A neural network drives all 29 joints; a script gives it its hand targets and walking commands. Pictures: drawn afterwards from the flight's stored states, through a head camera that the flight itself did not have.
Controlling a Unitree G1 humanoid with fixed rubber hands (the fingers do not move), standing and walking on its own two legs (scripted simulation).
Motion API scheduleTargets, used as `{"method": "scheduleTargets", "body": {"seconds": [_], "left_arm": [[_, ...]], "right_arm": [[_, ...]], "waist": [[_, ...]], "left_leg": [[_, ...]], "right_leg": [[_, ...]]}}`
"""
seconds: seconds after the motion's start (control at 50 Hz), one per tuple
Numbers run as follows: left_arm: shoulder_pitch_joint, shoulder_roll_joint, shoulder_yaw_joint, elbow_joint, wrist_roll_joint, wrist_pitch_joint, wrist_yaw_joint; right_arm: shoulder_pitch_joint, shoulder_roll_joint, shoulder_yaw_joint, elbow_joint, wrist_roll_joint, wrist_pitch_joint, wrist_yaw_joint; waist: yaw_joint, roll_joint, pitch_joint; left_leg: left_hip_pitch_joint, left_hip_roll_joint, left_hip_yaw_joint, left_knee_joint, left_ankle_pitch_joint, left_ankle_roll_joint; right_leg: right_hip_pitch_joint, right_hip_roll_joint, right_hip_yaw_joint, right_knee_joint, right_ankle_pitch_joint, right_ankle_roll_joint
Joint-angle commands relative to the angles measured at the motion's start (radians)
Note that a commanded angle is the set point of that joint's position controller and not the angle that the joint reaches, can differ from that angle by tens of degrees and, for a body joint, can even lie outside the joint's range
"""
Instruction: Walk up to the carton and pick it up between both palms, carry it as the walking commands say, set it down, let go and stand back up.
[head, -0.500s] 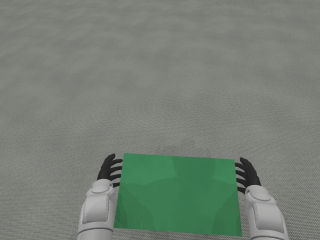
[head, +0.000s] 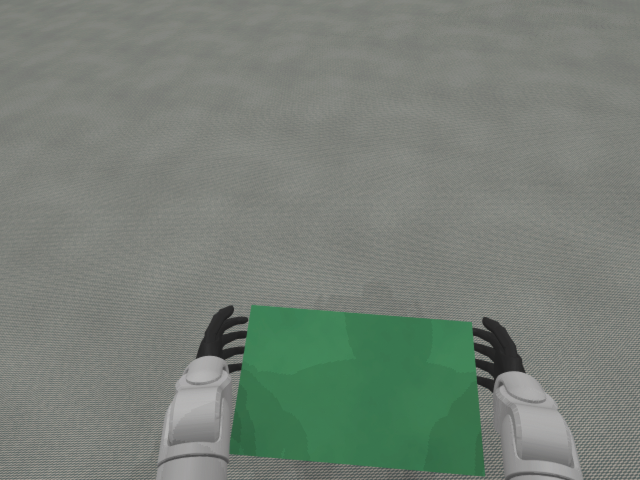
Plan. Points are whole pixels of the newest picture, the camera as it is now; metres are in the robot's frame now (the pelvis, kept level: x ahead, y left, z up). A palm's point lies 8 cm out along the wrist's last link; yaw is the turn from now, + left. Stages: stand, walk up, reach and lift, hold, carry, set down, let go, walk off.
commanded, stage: carry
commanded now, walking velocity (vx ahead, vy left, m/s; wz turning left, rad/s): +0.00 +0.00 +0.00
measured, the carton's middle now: (351, 389) +0.27 -0.02 -0.08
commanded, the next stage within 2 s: none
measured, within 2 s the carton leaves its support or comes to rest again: neither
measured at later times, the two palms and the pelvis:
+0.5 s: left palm (236, 275) +0.42 +0.15 +0.01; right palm (474, 273) +0.40 -0.21 +0.01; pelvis +0.15 +0.00 -0.01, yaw -2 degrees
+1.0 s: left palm (248, 216) +0.55 +0.15 +0.02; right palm (456, 215) +0.52 -0.22 +0.01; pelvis +0.28 -0.01 -0.01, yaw -4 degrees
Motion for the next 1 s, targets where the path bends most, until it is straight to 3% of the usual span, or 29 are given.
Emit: {"method": "scheduleTargets", "body": {"seconds": [0.0, 0.02, 0.06, 0.08, 0.16, 0.2, 0.24, 0.26, 0.28, 0.34, 0.38, 0.42, 0.44, 0.46, 0.52, 0.56, 0.58, 0.62, 0.64, 0.66, 0.72, 0.78, 0.8, 0.82, 0.84, 0.86, 0.9, 0.94, 0.98], "left_arm": [[-0.557, -0.747, -0.658, -0.228, -0.277, -0.08, -0.245], [-0.542, -0.753, -0.663, -0.243, -0.283, -0.076, -0.245], [-0.532, -0.745, -0.659, -0.267, -0.273, -0.072, -0.24], [-0.499, -0.761, -0.65, -0.238, -0.259, -0.066, -0.244], [-0.482, -0.752, -0.66, -0.27, -0.27, -0.036, -0.249], [-0.446, -0.731, -0.631, -0.241, -0.236, -0.037, -0.253], [-0.402, -0.722, -0.585, -0.162, -0.227, -0.043, -0.251], [-0.414, -0.737, -0.578, -0.103, -0.236, -0.049, -0.247], [-0.366, -0.758, -0.597, -0.108, -0.232, -0.043, -0.246], [-0.441, -0.747, -0.61, -0.168, -0.223, -0.06, -0.243], [-0.514, -0.734, -0.645, -0.204, -0.237, -0.074, -0.238], [-0.518, -0.746, -0.67, -0.241, -0.254, -0.067, -0.24], [-0.534, -0.741, -0.679, -0.278, -0.262, -0.067, -0.24], [-0.512, -0.772, -0.671, -0.248, -0.264, -0.061, -0.242], [-0.488, -0.761, -0.657, -0.269, -0.285, -0.035, -0.248], [-0.517, -0.749, -0.633, -0.268, -0.259, -0.029, -0.255], [-0.486, -0.744, -0.626, -0.238, -0.241, -0.035, -0.257], [-0.432, -0.732, -0.577, -0.159, -0.233, -0.046, -0.254], [-0.444, -0.746, -0.554, -0.076, -0.234, -0.05, -0.248], [-0.412, -0.769, -0.583, -0.101, -0.23, -0.047, -0.247], [-0.465, -0.756, -0.595, -0.163, -0.227, -0.066, -0.245], [-0.497, -0.743, -0.64, -0.204, -0.241, -0.07, -0.238], [-0.478, -0.747, -0.645, -0.204, -0.243, -0.066, -0.237], [-0.472, -0.746, -0.65, -0.229, -0.245, -0.065, -0.237], [-0.483, -0.74, -0.647, -0.23, -0.246, -0.067, -0.234], [-0.457, -0.748, -0.649, -0.233, -0.241, -0.062, -0.243], [-0.456, -0.756, -0.65, -0.259, -0.274, -0.043, -0.248], [-0.515, -0.758, -0.638, -0.275, -0.272, -0.034, -0.254], [-0.491, -0.737, -0.616, -0.24, -0.24, -0.038, -0.257]], "right_arm": [[-0.591, 0.719, 0.643, -0.185, 0.224, -0.087, 0.249], [-0.555, 0.719, 0.639, -0.184, 0.218, -0.085, 0.253], [-0.511, 0.671, 0.606, -0.169, 0.206, -0.087, 0.253], [-0.494, 0.677, 0.594, -0.143, 0.191, -0.084, 0.246], [-0.442, 0.706, 0.579, -0.096, 0.156, -0.057, 0.236], [-0.46, 0.702, 0.604, -0.122, 0.157, -0.065, 0.226], [-0.553, 0.69, 0.644, -0.167, 0.161, -0.077, 0.22], [-0.636, 0.69, 0.674, -0.221, 0.194, -0.082, 0.229], [-0.656, 0.686, 0.698, -0.282, 0.229, -0.081, 0.237], [-0.697, 0.705, 0.679, -0.272, 0.234, -0.091, 0.233], [-0.621, 0.717, 0.662, -0.214, 0.222, -0.089, 0.236], [-0.52, 0.698, 0.621, -0.163, 0.186, -0.083, 0.245], [-0.481, 0.676, 0.607, -0.16, 0.18, -0.086, 0.245], [-0.49, 0.667, 0.584, -0.163, 0.173, -0.085, 0.239], [-0.472, 0.69, 0.573, -0.121, 0.16, -0.061, 0.232], [-0.453, 0.715, 0.573, -0.097, 0.151, -0.061, 0.228], [-0.491, 0.714, 0.596, -0.111, 0.151, -0.069, 0.222], [-0.573, 0.705, 0.634, -0.149, 0.16, -0.081, 0.217], [-0.686, 0.688, 0.653, -0.202, 0.19, -0.087, 0.229], [-0.696, 0.696, 0.685, -0.265, 0.229, -0.086, 0.237], [-0.709, 0.714, 0.67, -0.251, 0.236, -0.094, 0.24], [-0.578, 0.723, 0.648, -0.176, 0.218, -0.08, 0.245], [-0.542, 0.712, 0.633, -0.153, 0.205, -0.075, 0.25], [-0.502, 0.695, 0.616, -0.136, 0.194, -0.075, 0.252], [-0.482, 0.677, 0.599, -0.128, 0.187, -0.076, 0.248], [-0.471, 0.685, 0.584, -0.098, 0.174, -0.072, 0.239], [-0.456, 0.706, 0.577, -0.09, 0.163, -0.056, 0.233], [-0.464, 0.728, 0.573, -0.082, 0.147, -0.054, 0.23], [-0.513, 0.722, 0.604, -0.11, 0.154, -0.068, 0.22]], "waist": [[-0.025, -0.227, -0.27], [-0.034, -0.195, -0.35], [-0.035, 0.149, -0.443], [-0.019, 0.231, -0.437], [-0.013, 0.214, -0.322], [0.003, 0.135, -0.349], [0.011, -0.247, -0.358], [0.01, -0.42, -0.298], [0.011, -0.399, -0.273], [0.014, -0.217, -0.174], [-0.012, -0.23, -0.237], [-0.037, -0.094, -0.4], [-0.051, 0.127, -0.448], [-0.028, 0.221, -0.411], [-0.021, 0.179, -0.294], [-0.013, 0.184, -0.253], [0.003, 0.112, -0.266], [0.0, -0.291, -0.301], [0.005, -0.404, -0.271], [0.004, -0.373, -0.242], [0.005, -0.215, -0.182], [-0.024, -0.24, -0.292], [-0.026, -0.19, -0.374], [-0.035, -0.008, -0.434], [-0.042, 0.178, -0.428], [-0.03, 0.288, -0.433], [-0.026, 0.215, -0.317], [-0.012, 0.185, -0.248], [0.004, 0.043, -0.277]], "left_leg": [[0.073, -0.012, 0.052, -0.417, 0.475, 0.004], [0.197, 0.045, -0.019, -0.435, 0.678, 0.046], [0.527, 0.301, -0.292, -0.369, 1.882, 0.236], [0.578, 0.347, -0.318, -0.377, 2.079, 0.29], [0.501, 0.242, -0.154, -0.358, 1.907, 0.165], [0.321, 0.21, -0.083, -0.272, 1.642, 0.107], [-0.077, 0.081, 0.04, -0.004, 0.772, 0.029], [-0.233, -0.012, 0.047, 0.035, 0.119, 0.01], [-0.329, -0.02, 0.021, -0.012, -0.015, 0.02], [-0.316, -0.029, 0.058, -0.14, 0.065, 0.025], [-0.038, -0.042, 0.078, -0.332, 0.343, 0.035], [0.354, 0.118, -0.112, -0.369, 1.08, 0.125], [0.532, 0.279, -0.281, -0.35, 1.801, 0.252], [0.614, 0.336, -0.324, -0.379, 2.148, 0.326], [0.519, 0.288, -0.22, -0.387, 1.869, 0.225], [0.353, 0.221, -0.114, -0.355, 1.765, 0.149], [0.259, 0.205, -0.079, -0.283, 1.557, 0.113], [-0.114, 0.074, 0.026, -0.011, 0.499, 0.027], [-0.153, 0.004, 0.015, 0.04, 0.063, 0.023], [-0.23, -0.007, -0.003, -0.02, -0.01, 0.023], [-0.244, -0.01, 0.036, -0.149, 0.101, 0.021], [0.053, -0.02, 0.052, -0.384, 0.483, 0.034], [0.216, 0.045, -0.029, -0.378, 0.754, 0.073], [0.449, 0.174, -0.178, -0.295, 1.379, 0.162], [0.601, 0.283, -0.283, -0.321, 1.991, 0.268], [0.699, 0.333, -0.318, -0.343, 2.078, 0.32], [0.626, 0.307, -0.26, -0.366, 1.992, 0.25], [0.434, 0.226, -0.135, -0.379, 1.85, 0.159], [0.19, 0.178, -0.045, -0.208, 1.361, 0.075]], "right_leg": [[0.223, -0.167, 0.105, -0.042, 1.354, -0.056], [0.176, -0.145, 0.096, 0.067, 1.185, -0.018], [-0.149, 0.02, 0.026, 0.373, 0.287, 0.073], [-0.216, 0.054, 0.06, 0.355, -0.044, 0.05], [-0.207, 0.03, 0.057, -0.014, -0.001, 0.033], [0.055, -0.011, 0.061, -0.166, 0.44, 0.033], [0.408, -0.194, 0.263, -0.081, 1.635, -0.066], [0.481, -0.284, 0.361, -0.104, 1.932, -0.142], [0.547, -0.28, 0.34, -0.119, 1.882, -0.151], [0.439, -0.194, 0.226, -0.116, 1.64, -0.094], [0.287, -0.154, 0.128, -0.023, 1.537, -0.047], [0.037, -0.108, 0.081, 0.237, 1.036, 0.027], [-0.152, 0.002, 0.027, 0.459, 0.497, 0.084], [-0.268, 0.076, 0.045, 0.481, -0.059, 0.065], [-0.311, -0.01, 0.11, 0.163, -0.126, 0.019], [-0.099, 0.015, 0.071, -0.124, 0.091, 0.037], [0.036, -0.017, 0.087, -0.218, 0.376, 0.035], [0.389, -0.226, 0.322, -0.126, 1.642, -0.074], [0.378, -0.299, 0.397, -0.142, 1.823, -0.143], [0.429, -0.281, 0.353, -0.152, 1.779, -0.151], [0.39, -0.195, 0.217, -0.13, 1.604, -0.093], [0.279, -0.157, 0.125, 0.01, 1.526, -0.037], [0.183, -0.138, 0.117, 0.123, 1.332, -0.007], [-0.046, -0.087, 0.078, 0.3, 0.964, 0.042], [-0.244, 0.032, 0.033, 0.478, 0.348, 0.084], [-0.358, 0.06, 0.075, 0.454, -0.084, 0.046], [-0.414, 0.005, 0.108, 0.248, -0.183, 0.014], [-0.209, 0.024, 0.055, -0.035, -0.025, 0.031], [0.111, -0.045, 0.119, -0.188, 0.634, 0.013]]}}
